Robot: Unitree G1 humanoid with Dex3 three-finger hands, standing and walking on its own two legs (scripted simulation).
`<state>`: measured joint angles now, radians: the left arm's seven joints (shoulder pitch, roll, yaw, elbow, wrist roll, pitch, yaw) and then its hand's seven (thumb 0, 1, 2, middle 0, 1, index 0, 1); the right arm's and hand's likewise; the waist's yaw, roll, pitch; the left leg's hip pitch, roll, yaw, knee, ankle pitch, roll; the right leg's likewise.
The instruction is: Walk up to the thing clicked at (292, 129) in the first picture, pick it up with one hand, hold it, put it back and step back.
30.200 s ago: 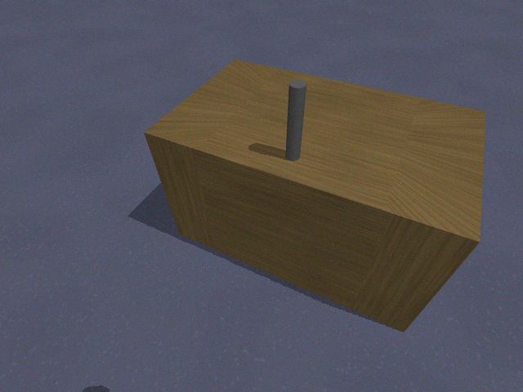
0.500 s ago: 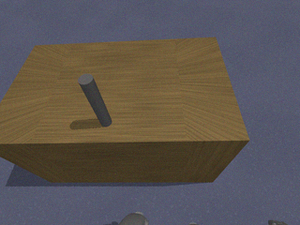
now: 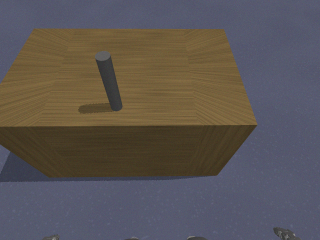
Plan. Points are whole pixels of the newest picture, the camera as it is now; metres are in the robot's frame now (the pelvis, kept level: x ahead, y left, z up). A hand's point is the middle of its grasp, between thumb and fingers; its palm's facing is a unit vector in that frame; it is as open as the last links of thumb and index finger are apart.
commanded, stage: step back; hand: left
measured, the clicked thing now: (110, 85) +0.61 +0.21 -0.04
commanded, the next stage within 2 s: none
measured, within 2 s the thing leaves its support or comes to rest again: neither
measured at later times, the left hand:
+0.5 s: hand out of the picture +0.01 +0.28 -0.15, palm faces +0.03 -0.92 -0.38, open 7.4 cm
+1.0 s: hand out of the picture -0.21 +0.23 -0.13, palm faces -0.05 -0.91 -0.42, open 7.4 cm
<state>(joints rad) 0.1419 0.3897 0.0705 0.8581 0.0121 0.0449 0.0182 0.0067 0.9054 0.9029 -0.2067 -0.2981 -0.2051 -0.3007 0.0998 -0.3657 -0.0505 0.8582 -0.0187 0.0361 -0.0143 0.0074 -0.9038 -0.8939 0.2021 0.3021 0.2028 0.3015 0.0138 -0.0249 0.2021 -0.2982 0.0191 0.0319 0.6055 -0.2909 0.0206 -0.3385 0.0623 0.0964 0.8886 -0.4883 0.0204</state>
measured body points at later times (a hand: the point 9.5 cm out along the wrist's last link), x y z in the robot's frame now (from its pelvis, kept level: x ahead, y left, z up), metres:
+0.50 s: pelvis -0.13 +0.01 -0.01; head -0.07 +0.03 +0.43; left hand +0.00 +0.33 -0.13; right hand -0.03 -0.30 -0.12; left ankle -0.12 +0.13 -0.73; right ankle -0.05 -0.11 -0.71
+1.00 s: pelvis -0.28 -0.03 +0.00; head -0.23 -0.06 +0.45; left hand -0.21 +0.28 -0.10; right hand -0.17 -0.35 -0.13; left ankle -0.25 +0.12 -0.65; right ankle -0.28 -0.14 -0.73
